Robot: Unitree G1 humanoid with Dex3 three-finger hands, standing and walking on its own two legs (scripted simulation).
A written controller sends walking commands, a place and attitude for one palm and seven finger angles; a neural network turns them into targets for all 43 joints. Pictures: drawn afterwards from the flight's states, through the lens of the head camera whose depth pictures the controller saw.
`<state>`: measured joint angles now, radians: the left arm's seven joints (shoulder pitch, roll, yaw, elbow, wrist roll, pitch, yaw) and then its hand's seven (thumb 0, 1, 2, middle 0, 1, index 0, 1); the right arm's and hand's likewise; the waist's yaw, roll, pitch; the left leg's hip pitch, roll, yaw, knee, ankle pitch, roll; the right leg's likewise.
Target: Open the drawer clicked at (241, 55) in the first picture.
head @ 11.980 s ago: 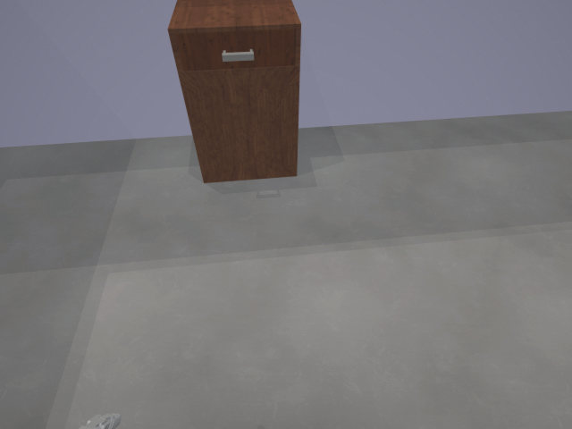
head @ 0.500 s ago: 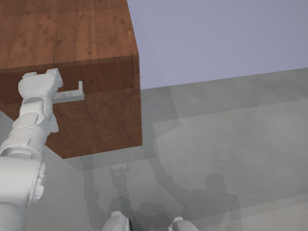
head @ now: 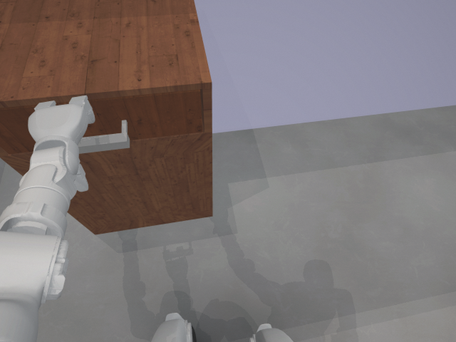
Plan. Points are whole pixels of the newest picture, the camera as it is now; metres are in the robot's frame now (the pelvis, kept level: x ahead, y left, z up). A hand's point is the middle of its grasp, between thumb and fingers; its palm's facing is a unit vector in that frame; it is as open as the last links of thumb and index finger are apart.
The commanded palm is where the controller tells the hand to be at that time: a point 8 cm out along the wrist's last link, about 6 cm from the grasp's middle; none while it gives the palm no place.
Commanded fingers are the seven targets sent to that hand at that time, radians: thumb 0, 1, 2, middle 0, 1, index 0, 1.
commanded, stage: move the hooked fingers above the handle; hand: left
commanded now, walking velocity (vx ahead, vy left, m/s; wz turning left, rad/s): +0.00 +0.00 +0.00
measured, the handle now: (99, 135) +0.55 +0.24 -0.04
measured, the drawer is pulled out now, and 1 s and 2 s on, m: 0.00 0.00 0.00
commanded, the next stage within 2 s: none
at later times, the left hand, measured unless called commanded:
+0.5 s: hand (71, 142) +0.48 +0.26 +0.03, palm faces -0.11 -0.02 -0.99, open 13.8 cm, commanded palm +0.49 +0.23 +0.07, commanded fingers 0.00 -0.50 0.30 -0.30 -1.20 -0.30 -1.20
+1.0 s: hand (68, 139) +0.49 +0.27 +0.03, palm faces -0.08 +0.01 -1.00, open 13.8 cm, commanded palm +0.49 +0.23 +0.08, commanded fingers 0.00 -0.50 0.30 -0.30 -1.20 -0.30 -1.20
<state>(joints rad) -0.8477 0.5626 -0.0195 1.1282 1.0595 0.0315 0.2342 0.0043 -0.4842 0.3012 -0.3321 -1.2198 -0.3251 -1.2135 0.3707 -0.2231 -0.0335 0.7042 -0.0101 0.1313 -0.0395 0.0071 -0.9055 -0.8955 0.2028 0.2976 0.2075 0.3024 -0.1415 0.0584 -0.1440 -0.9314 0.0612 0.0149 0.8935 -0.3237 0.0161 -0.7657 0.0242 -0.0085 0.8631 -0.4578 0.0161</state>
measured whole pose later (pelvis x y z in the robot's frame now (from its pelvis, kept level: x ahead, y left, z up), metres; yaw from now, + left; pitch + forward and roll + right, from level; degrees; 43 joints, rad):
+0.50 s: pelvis +0.00 +0.00 +0.00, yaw +0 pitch +21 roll -3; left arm -0.83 0.56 -0.01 1.10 1.06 0.03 0.26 0.00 -0.48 0.30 -0.33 -1.22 -0.32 -1.21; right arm 0.37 -0.23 -0.05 0.72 -0.01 0.14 -0.03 0.01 -0.91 -0.90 0.20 0.30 0.21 0.30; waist -0.13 0.06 -0.15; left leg -0.92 0.06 0.01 0.89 -0.33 0.01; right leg -0.76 0.03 -0.01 0.86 -0.46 0.01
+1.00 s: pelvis +0.01 -0.01 +0.00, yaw +0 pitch +21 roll -2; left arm -0.82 0.55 0.01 1.11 1.06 0.08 0.30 0.00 -0.48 0.30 -0.34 -1.22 -0.32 -1.20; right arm 0.35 -0.23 -0.04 0.73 -0.01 0.15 -0.03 0.01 -0.91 -0.90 0.20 0.30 0.21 0.30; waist -0.13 0.07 -0.15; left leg -0.93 0.06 0.01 0.90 -0.34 0.01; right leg -0.76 0.03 -0.01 0.87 -0.48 0.01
